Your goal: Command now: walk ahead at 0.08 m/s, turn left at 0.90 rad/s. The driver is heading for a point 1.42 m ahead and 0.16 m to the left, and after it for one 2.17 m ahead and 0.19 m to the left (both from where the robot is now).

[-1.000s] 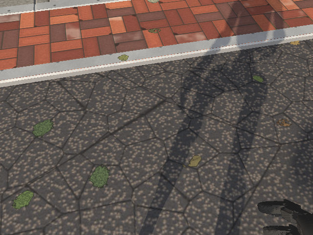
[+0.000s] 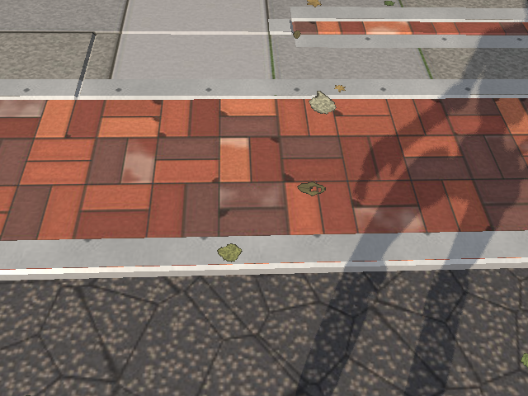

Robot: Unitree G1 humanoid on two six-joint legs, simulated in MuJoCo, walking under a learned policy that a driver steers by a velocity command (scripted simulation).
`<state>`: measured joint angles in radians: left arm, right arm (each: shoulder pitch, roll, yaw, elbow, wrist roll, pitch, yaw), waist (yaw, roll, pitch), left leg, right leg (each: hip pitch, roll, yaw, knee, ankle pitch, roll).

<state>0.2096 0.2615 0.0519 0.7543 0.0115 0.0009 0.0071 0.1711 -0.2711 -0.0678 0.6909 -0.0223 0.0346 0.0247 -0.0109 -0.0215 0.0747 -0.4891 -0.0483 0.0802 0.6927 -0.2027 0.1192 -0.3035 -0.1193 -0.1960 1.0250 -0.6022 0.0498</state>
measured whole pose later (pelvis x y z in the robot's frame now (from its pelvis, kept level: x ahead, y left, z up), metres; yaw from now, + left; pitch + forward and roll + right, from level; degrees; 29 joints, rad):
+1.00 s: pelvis +0.05 -0.05 +0.04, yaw +24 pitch -2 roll +0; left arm 0.22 0.24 0.03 0.90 0.01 0.02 0.01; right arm 0.18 -0.24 0.00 0.90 -0.01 0.01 -0.03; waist 0.03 -0.01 0.03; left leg -0.09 -0.05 -0.09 0.40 -0.27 0.03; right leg -0.18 0.03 0.01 0.39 -0.18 -0.02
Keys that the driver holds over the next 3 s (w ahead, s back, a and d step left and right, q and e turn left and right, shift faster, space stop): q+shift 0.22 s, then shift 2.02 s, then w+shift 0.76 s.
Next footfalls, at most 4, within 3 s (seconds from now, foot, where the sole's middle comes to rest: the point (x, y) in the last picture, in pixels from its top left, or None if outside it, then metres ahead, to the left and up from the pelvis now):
0.42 right None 0.14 -0.12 -0.74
0.78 left None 0.01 0.05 -0.74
2.54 right None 0.22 -0.12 -0.74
2.98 left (179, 350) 0.56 0.21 -0.74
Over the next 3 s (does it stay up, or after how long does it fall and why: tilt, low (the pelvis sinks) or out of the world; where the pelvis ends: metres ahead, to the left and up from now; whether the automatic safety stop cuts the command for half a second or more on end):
stays up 0.42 0.07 0.00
